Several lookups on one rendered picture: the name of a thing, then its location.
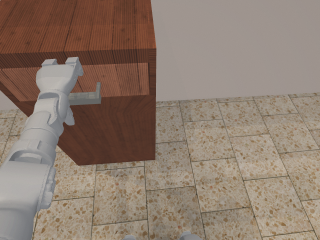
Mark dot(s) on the cabinet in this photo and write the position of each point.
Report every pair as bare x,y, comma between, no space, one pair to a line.
99,32

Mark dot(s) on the drawer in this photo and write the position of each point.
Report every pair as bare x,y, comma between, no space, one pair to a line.
126,79

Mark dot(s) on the robot left forearm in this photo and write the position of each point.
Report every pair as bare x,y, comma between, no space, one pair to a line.
40,136

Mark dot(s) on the robot left hand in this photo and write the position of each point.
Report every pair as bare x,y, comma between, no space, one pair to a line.
60,77

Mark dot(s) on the robot left upper arm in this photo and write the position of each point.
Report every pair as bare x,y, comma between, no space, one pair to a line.
25,189

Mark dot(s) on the right robot shin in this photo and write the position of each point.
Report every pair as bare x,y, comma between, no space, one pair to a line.
185,233

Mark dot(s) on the handle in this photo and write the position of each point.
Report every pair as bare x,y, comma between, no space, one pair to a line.
86,98

